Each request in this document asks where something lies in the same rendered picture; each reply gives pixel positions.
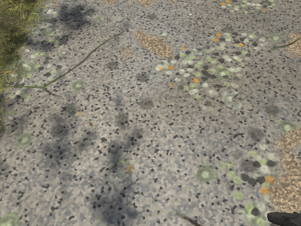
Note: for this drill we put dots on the robot right hand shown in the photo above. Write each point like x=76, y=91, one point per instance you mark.
x=285, y=219

